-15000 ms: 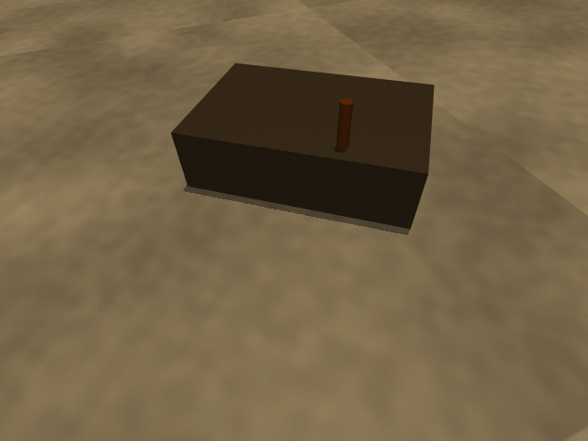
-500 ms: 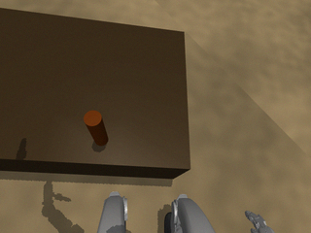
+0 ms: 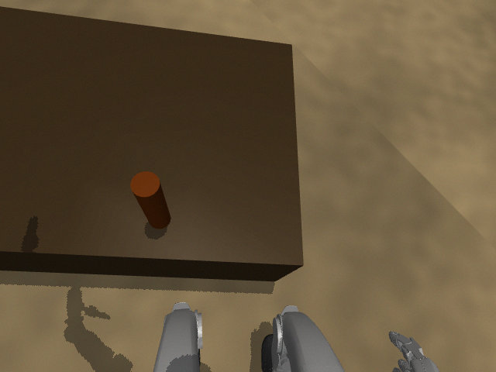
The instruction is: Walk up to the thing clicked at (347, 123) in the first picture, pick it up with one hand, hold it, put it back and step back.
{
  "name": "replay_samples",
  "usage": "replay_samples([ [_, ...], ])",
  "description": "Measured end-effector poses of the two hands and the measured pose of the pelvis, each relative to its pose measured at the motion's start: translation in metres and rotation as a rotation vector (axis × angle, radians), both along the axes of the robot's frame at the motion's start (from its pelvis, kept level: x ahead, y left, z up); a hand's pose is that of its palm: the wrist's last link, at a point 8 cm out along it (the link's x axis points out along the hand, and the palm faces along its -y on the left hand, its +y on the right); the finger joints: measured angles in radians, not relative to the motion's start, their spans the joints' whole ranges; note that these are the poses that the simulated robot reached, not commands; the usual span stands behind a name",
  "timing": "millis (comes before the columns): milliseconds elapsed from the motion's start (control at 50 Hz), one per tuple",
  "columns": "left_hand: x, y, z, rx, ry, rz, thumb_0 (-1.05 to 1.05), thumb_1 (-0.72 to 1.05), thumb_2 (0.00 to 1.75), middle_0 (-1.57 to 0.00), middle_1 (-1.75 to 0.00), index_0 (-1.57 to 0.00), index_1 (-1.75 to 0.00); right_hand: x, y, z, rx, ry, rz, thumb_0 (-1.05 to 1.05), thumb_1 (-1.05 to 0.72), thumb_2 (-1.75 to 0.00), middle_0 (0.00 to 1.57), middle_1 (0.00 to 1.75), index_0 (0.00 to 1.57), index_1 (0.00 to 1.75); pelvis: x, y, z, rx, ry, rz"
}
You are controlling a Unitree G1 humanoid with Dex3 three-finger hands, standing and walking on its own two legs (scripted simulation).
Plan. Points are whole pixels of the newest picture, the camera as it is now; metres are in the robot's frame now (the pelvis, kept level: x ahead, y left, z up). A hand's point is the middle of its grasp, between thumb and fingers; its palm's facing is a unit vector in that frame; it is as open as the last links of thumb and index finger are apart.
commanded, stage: approach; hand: left
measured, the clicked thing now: (153, 203) +0.45 +0.18 -0.22
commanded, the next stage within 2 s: close in in 0.44 s
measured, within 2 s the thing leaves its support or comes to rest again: neither
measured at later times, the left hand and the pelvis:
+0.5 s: hand (92, 211) +0.42 +0.29 -0.17, palm faces +0.03 -1.00 +0.03, open 17.7 cm; pelvis -0.04 -0.01 -0.17, yaw -3 degrees
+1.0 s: hand (143, 208) +0.44 +0.20 -0.21, palm faces +0.08 -1.00 +0.01, open 17.7 cm; pelvis -0.06 -0.02 -0.22, yaw -4 degrees
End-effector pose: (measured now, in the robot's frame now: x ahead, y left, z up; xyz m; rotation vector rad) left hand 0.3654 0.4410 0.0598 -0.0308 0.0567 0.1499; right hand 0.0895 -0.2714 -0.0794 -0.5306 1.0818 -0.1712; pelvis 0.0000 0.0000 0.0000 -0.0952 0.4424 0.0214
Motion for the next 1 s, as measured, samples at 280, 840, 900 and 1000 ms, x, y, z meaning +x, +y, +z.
replay_samples([
  [280,0.013,-0.049,-0.136,-0.024,-0.018,-0.069,-0.01,-0.59,0.01,-0.03,-0.05,-0.05,-0.03,0.0,-0.009,-0.08,-0.007,0.008,0.067,0.01,-0.89,-0.89,0.2,0.3,0.2,0.3,-0.021,-0.005,-0.084,-0.009,0.113,-0.022],
  [840,0.048,-0.169,-0.284,0.018,-0.059,-0.071,-0.01,-0.61,0.02,-0.04,-0.08,-0.06,-0.05,-0.078,-0.006,-0.275,0.155,0.181,-0.081,0.01,-0.92,-0.9,0.2,0.3,0.2,0.3,-0.058,-0.016,-0.238,0.02,0.143,-0.073],
  [900,0.048,-0.176,-0.276,0.027,-0.053,-0.07,-0.01,-0.61,0.01,-0.04,-0.08,-0.06,-0.05,-0.077,-0.006,-0.272,0.165,0.18,-0.103,0.01,-0.92,-0.9,0.2,0.3,0.2,0.3,-0.058,-0.017,-0.232,0.023,0.146,-0.073],
  [1000,0.047,-0.186,-0.268,0.02,-0.039,-0.071,-0.01,-0.61,0.01,-0.04,-0.07,-0.06,-0.04,-0.07,-0.01,-0.26,0.165,0.165,-0.119,0.01,-0.92,-0.9,0.2,0.3,0.2,0.3,-0.056,-0.017,-0.221,0.025,0.153,-0.074],
])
